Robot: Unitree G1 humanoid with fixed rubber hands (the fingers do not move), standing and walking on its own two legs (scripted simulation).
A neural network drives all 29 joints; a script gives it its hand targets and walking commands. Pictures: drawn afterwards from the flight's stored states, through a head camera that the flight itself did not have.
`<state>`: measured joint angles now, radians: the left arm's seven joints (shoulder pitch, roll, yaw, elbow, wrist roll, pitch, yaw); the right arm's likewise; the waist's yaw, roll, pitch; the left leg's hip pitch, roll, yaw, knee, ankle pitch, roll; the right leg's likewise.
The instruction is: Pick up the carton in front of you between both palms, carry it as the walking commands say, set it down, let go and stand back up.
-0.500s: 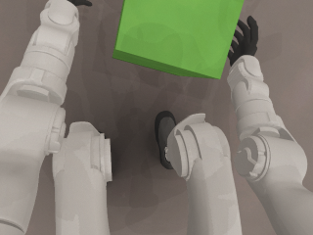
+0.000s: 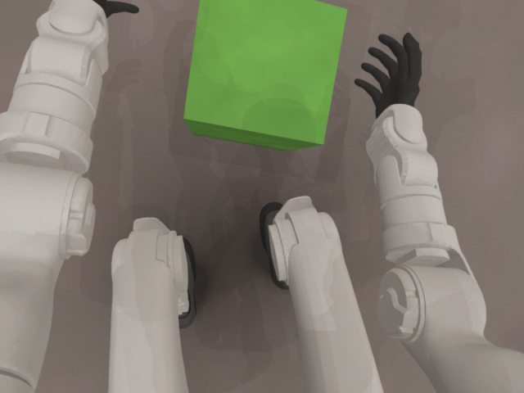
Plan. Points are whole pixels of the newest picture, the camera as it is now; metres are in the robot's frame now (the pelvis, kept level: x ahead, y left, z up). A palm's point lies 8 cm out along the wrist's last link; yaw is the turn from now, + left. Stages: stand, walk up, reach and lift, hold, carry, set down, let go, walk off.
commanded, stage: set down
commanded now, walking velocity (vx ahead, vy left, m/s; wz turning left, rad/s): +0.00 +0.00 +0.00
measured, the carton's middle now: (255, 83) +0.52 -0.07 -0.32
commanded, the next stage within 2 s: let go in 0.64 s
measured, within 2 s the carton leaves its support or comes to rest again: neither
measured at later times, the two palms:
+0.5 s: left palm out of the picture +0.57 +0.15 +0.02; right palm (496, 73) +0.44 -0.23 +0.03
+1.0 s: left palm out of the picture +0.46 +0.19 +0.14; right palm out of the picture +0.38 -0.22 +0.16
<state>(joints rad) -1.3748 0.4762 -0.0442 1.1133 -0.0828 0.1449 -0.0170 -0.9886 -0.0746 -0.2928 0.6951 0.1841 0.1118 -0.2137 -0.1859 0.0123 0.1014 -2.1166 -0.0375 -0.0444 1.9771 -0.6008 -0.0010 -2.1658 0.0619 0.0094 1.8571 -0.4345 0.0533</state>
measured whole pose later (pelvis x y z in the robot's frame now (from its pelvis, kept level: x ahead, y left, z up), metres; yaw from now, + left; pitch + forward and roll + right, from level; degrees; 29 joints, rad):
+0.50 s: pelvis +0.02 +0.00 +0.12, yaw +1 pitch +46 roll -3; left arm -1.20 0.42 0.05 0.98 0.02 0.21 -0.08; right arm -0.80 -0.02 -0.36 0.55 0.10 0.18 -0.16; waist -0.19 0.04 -0.08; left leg -1.82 -0.05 -0.05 1.52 -0.50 0.00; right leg -1.85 0.03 0.02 1.42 -0.37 0.04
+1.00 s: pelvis +0.07 +0.00 +0.25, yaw +5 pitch +34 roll +0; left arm -0.59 0.18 0.20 0.70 0.13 0.12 0.07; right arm -0.33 -0.07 -0.23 0.50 -0.04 0.08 0.05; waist -0.15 -0.01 -0.11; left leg -1.20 -0.06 -0.07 0.96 -0.35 -0.01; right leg -1.24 0.00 0.01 0.91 -0.27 0.01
